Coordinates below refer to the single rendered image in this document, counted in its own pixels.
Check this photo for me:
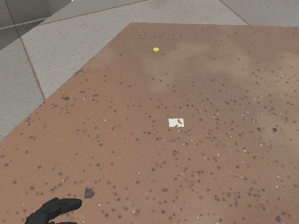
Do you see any robot left hand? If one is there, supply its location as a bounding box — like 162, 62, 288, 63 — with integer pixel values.
24, 197, 82, 224

